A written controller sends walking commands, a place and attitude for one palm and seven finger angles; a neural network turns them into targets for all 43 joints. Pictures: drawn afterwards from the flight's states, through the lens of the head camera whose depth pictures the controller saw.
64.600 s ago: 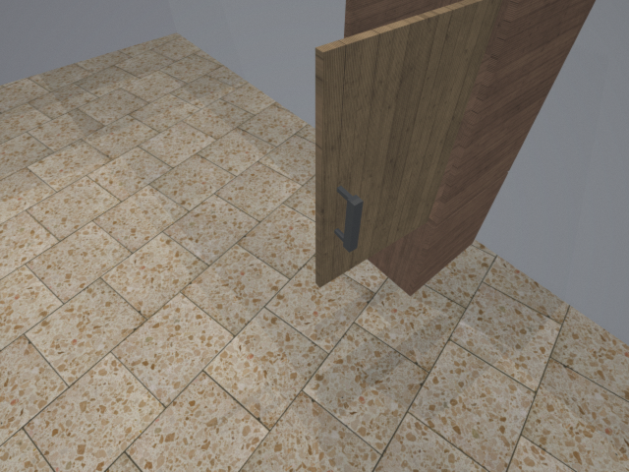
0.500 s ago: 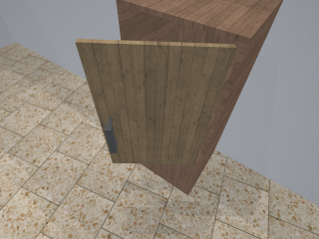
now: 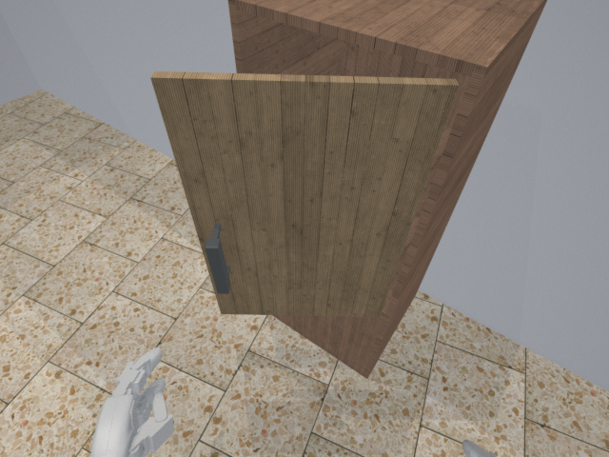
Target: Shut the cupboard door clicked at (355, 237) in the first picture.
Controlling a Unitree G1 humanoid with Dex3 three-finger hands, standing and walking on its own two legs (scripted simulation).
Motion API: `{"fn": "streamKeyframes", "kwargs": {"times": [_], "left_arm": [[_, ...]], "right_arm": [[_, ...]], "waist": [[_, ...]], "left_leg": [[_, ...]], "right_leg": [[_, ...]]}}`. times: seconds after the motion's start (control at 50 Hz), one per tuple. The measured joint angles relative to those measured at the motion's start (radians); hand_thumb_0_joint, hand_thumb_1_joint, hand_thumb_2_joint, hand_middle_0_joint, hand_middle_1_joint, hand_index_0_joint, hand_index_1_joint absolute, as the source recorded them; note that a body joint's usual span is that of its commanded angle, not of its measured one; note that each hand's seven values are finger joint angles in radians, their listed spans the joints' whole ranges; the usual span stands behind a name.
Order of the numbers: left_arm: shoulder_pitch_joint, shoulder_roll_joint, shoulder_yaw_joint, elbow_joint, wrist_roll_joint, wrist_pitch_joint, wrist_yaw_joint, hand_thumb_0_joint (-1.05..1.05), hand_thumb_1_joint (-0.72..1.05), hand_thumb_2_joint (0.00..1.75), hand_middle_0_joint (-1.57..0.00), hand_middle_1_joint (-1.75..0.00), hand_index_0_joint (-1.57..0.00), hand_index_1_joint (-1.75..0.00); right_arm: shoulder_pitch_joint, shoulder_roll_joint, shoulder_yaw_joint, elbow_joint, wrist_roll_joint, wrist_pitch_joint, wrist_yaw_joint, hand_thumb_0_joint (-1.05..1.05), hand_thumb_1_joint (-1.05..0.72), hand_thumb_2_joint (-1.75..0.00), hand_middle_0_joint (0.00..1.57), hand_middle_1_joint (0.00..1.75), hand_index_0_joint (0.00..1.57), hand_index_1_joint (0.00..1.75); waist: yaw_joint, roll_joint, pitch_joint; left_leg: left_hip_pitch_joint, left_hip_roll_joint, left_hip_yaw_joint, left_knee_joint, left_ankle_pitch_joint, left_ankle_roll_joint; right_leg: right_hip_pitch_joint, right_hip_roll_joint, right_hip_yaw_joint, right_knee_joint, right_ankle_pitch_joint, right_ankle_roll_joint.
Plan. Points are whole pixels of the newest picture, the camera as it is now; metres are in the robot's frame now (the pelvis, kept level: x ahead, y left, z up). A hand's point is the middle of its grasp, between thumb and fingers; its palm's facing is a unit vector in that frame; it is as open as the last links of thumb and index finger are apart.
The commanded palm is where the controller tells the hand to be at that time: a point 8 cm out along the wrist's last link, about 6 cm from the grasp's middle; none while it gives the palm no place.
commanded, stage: raise the hand and make a fist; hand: left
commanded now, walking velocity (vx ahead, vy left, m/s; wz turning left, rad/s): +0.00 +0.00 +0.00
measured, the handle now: (220, 259) +0.47 +0.17 -0.08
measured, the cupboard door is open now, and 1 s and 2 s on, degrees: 34 34 34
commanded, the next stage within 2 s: bring the fist close to the handle in 1.76 s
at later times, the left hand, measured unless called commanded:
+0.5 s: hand (201, 431) +0.18 +0.14 -0.06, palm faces -0.04 -1.00 -0.02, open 5.0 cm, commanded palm +0.14 +0.21 -0.06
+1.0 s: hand (185, 417) +0.19 +0.17 -0.06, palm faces +0.01 -1.00 -0.03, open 3.2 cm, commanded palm +0.17 +0.22 -0.06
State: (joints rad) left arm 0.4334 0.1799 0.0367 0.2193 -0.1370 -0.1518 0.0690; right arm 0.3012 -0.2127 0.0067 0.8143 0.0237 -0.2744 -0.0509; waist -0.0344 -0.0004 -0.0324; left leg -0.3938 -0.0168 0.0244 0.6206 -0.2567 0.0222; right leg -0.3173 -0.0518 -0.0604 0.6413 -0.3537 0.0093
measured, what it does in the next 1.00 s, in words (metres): lowers itself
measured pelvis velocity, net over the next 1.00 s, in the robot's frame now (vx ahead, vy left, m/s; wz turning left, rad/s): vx -0.02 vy -0.01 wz -0.04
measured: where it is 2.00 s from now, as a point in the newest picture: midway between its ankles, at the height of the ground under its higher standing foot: outside the picture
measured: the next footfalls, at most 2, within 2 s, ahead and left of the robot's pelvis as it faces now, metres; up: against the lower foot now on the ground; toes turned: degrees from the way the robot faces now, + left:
none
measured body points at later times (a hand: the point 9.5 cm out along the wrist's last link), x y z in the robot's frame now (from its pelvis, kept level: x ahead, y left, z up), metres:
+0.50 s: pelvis -0.03 -0.03 -0.12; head +0.05 -0.04 +0.32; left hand +0.17 +0.20 -0.06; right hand +0.19 -0.24 -0.20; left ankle +0.04 +0.10 -0.72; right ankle -0.01 -0.13 -0.72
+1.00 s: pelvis -0.02 -0.01 -0.11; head +0.05 +0.00 +0.33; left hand +0.19 +0.22 -0.06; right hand +0.17 -0.25 -0.18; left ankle +0.04 +0.10 -0.72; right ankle -0.01 -0.13 -0.72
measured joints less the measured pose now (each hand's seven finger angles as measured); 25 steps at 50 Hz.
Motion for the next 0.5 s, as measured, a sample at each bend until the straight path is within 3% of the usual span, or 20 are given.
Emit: {"fn": "streamKeyframes", "kwargs": {"times": [0.04,0.1,0.14,0.2,0.28,0.36,0.42,0.5], "left_arm": [[-0.064,-0.021,0.030,-0.011,-0.027,-0.149,-0.060,0.01,0.92,0.90,-0.24,-0.34,-0.24,-0.35],[-0.100,-0.037,0.059,-0.016,-0.075,-0.386,-0.217,0.01,0.92,0.90,-0.28,-0.39,-0.28,-0.39],[-0.089,-0.038,0.067,-0.023,-0.087,-0.477,-0.308,0.00,0.92,0.90,-0.31,-0.42,-0.31,-0.42],[-0.025,-0.031,0.065,-0.054,-0.111,-0.440,-0.365,0.00,0.91,0.90,-0.36,-0.47,-0.36,-0.48],[0.094,-0.009,0.076,-0.147,-0.118,-0.355,-0.323,0.01,0.91,0.90,-0.43,-0.55,-0.43,-0.55],[0.135,0.019,0.089,-0.268,-0.129,-0.393,-0.305,0.02,0.90,0.90,-0.51,-0.63,-0.50,-0.63],[0.081,0.025,0.095,-0.305,-0.150,-0.399,-0.347,0.02,0.90,0.90,-0.56,-0.69,-0.56,-0.69],[0.002,0.028,0.095,-0.287,-0.166,-0.287,-0.395,0.02,0.90,0.90,-0.63,-0.77,-0.63,-0.77]], "right_arm": [[-0.033,-0.011,-0.018,-0.060,-0.011,-0.026,0.026,0.01,-0.91,-0.90,0.20,0.30,0.20,0.29],[-0.091,-0.014,-0.044,-0.144,-0.028,-0.032,0.064,0.01,-0.90,-0.90,0.20,0.30,0.20,0.30],[-0.125,-0.017,-0.061,-0.202,-0.026,-0.017,0.078,0.01,-0.90,-0.90,0.20,0.30,0.20,0.30],[-0.160,-0.027,-0.074,-0.277,-0.011,0.020,0.070,0.01,-0.90,-0.90,0.20,0.30,0.20,0.30],[-0.177,-0.030,-0.072,-0.327,-0.003,0.039,0.035,0.01,-0.90,-0.90,0.19,0.30,0.20,0.30],[-0.179,-0.016,-0.046,-0.314,-0.008,0.029,0.006,0.01,-0.90,-0.90,0.19,0.30,0.20,0.30],[-0.178,0.000,-0.022,-0.286,-0.004,0.031,-0.007,0.01,-0.90,-0.90,0.20,0.30,0.20,0.30],[-0.155,0.030,-0.006,-0.265,0.010,0.063,-0.018,0.01,-0.90,-0.90,0.20,0.30,0.20,0.30]], "waist": [[-0.004,0.006,-0.045],[0.008,-0.017,-0.105],[0.020,-0.032,-0.121],[0.044,-0.041,-0.125],[0.082,-0.023,-0.126],[0.109,0.006,-0.130],[0.112,0.026,-0.134],[0.093,0.040,-0.138]], "left_leg": [[-0.128,0.007,0.001,0.112,-0.037,-0.004],[-0.329,0.027,0.016,0.303,-0.109,-0.008],[-0.443,0.039,0.012,0.427,-0.150,-0.018],[-0.560,0.047,0.000,0.570,-0.211,-0.030],[-0.657,0.057,-0.037,0.681,-0.256,-0.042],[-0.722,0.064,-0.078,0.740,-0.275,-0.050],[-0.760,0.068,-0.095,0.764,-0.278,-0.054],[-0.769,0.070,-0.088,0.756,-0.274,-0.056]], "right_leg": [[-0.131,0.002,0.004,0.116,-0.039,-0.004],[-0.344,0.013,0.024,0.319,-0.110,-0.007],[-0.458,0.023,0.028,0.447,-0.162,-0.022],[-0.570,0.028,0.020,0.587,-0.220,-0.024],[-0.646,0.039,-0.014,0.680,-0.268,-0.047],[-0.689,0.050,-0.052,0.716,-0.285,-0.059],[-0.718,0.055,-0.067,0.731,-0.288,-0.064],[-0.732,0.057,-0.060,0.727,-0.282,-0.062]]}}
